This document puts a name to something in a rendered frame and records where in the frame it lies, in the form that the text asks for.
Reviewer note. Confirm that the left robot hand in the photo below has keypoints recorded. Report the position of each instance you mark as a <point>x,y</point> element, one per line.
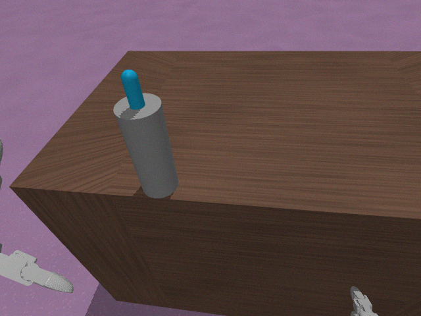
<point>21,267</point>

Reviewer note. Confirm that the bottle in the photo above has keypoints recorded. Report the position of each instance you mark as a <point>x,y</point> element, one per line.
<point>141,120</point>

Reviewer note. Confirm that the right robot hand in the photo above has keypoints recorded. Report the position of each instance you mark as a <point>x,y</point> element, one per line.
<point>361,303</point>

